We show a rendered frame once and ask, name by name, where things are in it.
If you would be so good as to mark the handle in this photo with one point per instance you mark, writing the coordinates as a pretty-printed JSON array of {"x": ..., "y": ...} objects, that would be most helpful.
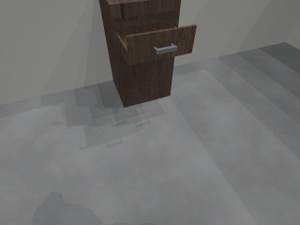
[{"x": 168, "y": 49}]

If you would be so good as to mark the drawer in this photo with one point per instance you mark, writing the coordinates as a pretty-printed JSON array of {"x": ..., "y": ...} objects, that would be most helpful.
[{"x": 136, "y": 42}]

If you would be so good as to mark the cabinet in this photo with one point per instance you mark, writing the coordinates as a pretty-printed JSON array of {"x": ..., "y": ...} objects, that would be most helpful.
[{"x": 147, "y": 81}]

